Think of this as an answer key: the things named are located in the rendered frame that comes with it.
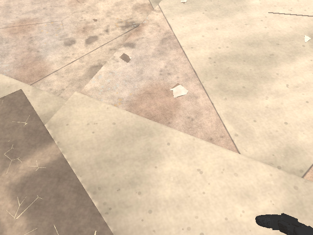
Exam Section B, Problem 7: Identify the robot right hand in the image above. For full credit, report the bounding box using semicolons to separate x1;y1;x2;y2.
255;213;313;235

